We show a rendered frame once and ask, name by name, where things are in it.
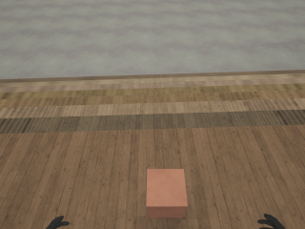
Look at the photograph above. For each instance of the robot right hand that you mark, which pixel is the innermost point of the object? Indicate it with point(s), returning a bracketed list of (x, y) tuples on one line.
[(270, 220)]

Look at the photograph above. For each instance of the robot left hand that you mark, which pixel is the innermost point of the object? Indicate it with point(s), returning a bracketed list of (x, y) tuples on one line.
[(57, 222)]

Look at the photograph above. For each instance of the carton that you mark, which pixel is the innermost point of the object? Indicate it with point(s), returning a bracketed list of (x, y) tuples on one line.
[(166, 196)]

